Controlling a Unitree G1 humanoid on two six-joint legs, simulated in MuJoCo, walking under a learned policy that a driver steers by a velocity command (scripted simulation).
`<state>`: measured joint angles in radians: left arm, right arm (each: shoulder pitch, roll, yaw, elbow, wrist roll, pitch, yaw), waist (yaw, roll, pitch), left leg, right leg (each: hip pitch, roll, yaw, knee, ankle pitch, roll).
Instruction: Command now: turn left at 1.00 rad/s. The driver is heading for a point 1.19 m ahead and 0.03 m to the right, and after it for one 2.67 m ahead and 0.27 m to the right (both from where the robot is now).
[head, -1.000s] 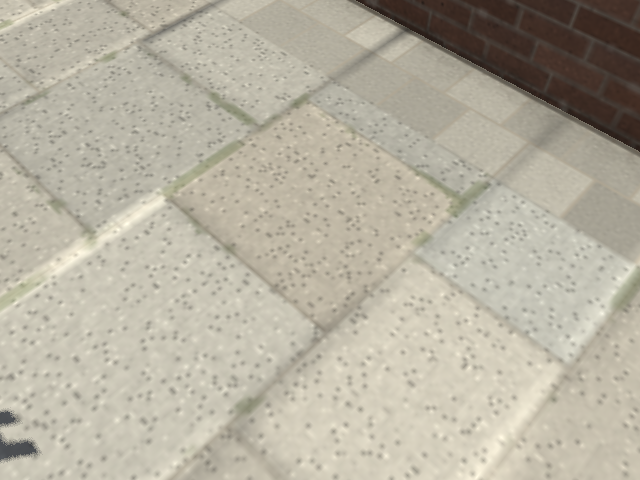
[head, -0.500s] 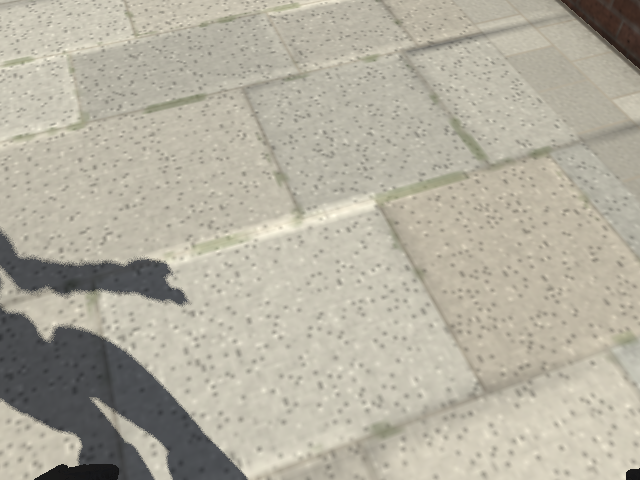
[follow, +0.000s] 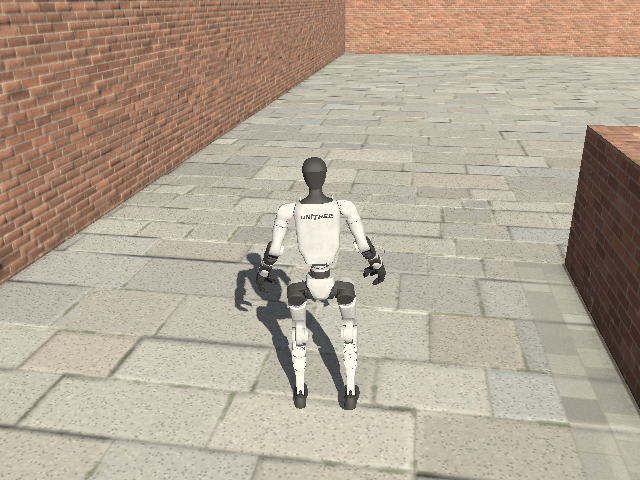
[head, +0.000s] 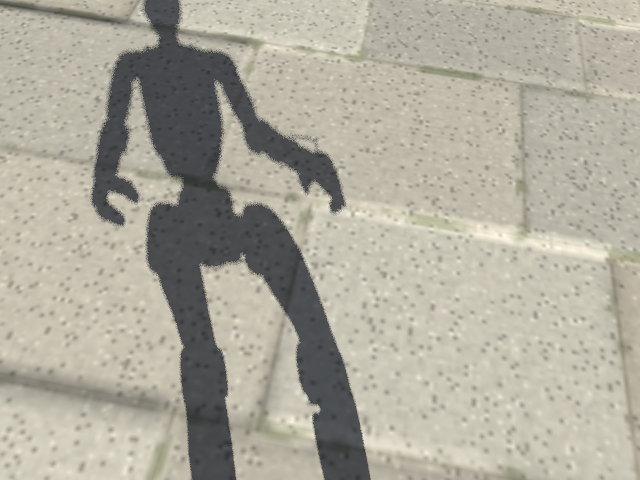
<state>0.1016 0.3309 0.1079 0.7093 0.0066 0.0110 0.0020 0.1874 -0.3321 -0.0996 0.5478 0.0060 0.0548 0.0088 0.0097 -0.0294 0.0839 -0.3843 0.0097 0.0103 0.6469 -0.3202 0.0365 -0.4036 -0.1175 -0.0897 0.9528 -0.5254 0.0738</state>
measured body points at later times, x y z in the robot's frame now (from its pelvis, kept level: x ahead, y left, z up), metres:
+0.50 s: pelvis +0.06 -0.02 +0.01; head +0.09 -0.02 +0.46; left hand +0.08 +0.30 -0.07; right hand +0.35 -0.20 -0.07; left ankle -0.02 +0.10 -0.68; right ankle +0.13 -0.11 -0.73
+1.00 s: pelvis +0.14 +0.00 +0.01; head +0.15 +0.01 +0.46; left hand +0.30 +0.29 -0.08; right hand +0.18 -0.30 -0.10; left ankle -0.01 +0.11 -0.73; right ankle +0.25 -0.14 -0.63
